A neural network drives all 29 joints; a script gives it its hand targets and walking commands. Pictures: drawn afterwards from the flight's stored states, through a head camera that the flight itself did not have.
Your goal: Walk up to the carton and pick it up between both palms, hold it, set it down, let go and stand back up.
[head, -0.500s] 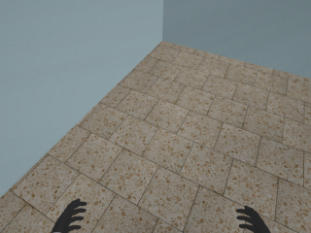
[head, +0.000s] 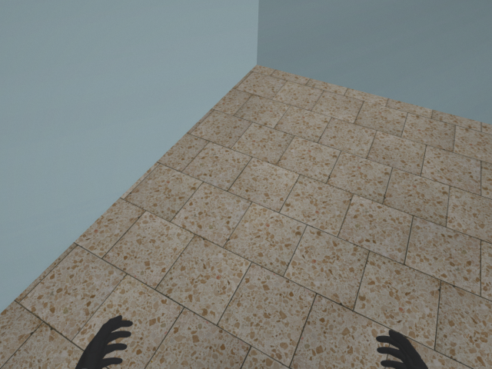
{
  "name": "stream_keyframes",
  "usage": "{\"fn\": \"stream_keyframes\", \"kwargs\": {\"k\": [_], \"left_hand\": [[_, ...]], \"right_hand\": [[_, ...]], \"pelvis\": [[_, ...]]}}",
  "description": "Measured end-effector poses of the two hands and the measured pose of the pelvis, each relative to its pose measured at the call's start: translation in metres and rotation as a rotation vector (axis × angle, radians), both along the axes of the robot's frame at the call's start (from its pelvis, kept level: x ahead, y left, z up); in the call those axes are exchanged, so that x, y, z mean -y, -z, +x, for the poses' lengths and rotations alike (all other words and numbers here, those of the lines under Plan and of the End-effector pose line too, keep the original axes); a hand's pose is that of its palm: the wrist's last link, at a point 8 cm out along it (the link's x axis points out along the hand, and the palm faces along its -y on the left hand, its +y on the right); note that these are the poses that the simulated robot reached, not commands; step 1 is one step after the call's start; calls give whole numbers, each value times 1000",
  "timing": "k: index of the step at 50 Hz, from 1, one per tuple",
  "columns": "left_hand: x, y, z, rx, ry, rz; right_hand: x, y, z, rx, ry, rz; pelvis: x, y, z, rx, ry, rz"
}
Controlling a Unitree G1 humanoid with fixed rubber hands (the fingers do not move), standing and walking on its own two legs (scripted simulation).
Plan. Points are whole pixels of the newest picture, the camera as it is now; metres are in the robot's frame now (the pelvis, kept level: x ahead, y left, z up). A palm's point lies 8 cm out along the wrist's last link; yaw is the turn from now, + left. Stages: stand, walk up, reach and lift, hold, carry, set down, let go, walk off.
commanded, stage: stand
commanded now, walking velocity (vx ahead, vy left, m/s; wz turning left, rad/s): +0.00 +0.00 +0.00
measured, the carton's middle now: out of the picture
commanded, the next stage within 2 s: none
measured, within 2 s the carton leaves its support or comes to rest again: neither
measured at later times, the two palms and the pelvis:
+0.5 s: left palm out of the picture +0.13 +0.27 -0.08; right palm out of the picture +0.12 -0.26 -0.09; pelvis -0.01 +0.00 +0.00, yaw +0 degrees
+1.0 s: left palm out of the picture +0.11 +0.27 -0.09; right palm out of the picture +0.09 -0.26 -0.10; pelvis -0.02 +0.00 +0.00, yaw +0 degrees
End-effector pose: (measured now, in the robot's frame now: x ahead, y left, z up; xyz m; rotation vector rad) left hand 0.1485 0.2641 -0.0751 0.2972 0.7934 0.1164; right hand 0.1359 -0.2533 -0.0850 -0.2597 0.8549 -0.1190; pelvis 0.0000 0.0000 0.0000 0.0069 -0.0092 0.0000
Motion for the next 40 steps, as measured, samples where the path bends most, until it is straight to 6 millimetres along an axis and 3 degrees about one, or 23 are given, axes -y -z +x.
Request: {"fn": "stream_keyframes", "kwargs": {"k": [40], "left_hand": [[-9, 10, -32, -64, -25, 14]], "right_hand": [[9, 9, -32, -61, 20, -13]], "pelvis": [[0, 0, -15, 22, 0, 1]]}}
